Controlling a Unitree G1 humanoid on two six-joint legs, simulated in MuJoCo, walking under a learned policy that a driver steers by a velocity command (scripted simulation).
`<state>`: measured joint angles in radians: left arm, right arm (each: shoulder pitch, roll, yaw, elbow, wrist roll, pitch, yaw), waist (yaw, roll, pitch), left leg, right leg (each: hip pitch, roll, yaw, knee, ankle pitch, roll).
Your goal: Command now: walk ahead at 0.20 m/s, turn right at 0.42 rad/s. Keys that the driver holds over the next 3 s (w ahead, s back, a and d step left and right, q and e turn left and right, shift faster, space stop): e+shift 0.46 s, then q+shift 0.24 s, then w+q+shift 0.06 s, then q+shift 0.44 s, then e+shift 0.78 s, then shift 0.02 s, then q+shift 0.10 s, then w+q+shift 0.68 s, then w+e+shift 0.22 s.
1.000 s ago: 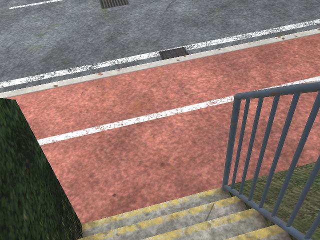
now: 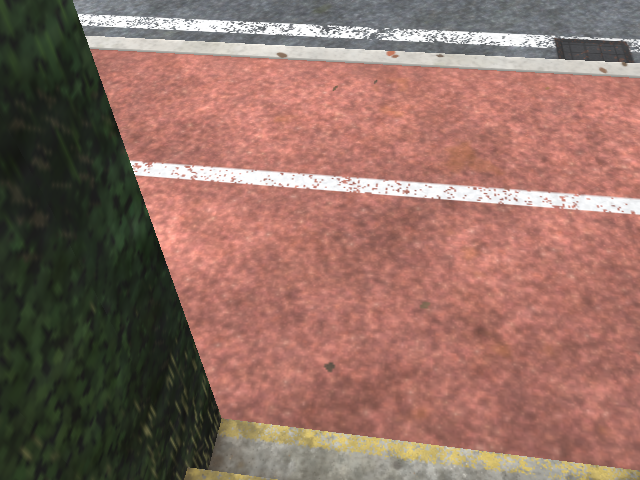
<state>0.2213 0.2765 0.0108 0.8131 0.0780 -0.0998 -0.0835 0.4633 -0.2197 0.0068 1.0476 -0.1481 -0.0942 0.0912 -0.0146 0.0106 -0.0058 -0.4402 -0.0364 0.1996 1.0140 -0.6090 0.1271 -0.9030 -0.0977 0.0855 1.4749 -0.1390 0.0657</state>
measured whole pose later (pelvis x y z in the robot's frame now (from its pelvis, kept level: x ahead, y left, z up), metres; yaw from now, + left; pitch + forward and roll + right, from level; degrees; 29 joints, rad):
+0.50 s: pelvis +0.17 -0.12 -0.15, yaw -22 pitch +2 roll +1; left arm 0.52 0.28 0.05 0.96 0.09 -0.08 -0.06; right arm 0.06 -0.30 -0.01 0.66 -0.04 -0.07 0.01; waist 0.04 -0.03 -0.01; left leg -0.92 0.04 -0.07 1.66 -0.32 -0.07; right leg -0.38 0.07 0.05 0.59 -0.24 -0.08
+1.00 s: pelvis +0.25 -0.08 -0.16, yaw -9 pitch +4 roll +0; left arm 0.18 0.32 0.04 0.66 0.08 -0.05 0.01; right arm 0.46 -0.29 -0.06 0.82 -0.09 -0.10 0.06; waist -0.02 -0.01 -0.09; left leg -0.36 -0.11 -0.08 0.70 -0.39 0.08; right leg -0.83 0.02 0.07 1.39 -0.39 0.04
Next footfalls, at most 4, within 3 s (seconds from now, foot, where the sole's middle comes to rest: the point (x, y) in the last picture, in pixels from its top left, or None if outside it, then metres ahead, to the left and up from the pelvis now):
0.32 right None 0.21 -0.22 -0.92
0.72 left None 0.28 -0.01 -0.92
1.42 right None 0.43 -0.25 -1.13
1.88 left None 0.40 0.03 -0.91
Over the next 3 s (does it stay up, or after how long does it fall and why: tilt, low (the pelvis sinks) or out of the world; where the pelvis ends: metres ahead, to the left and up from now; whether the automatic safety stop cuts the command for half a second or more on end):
stays up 0.59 -0.11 -0.47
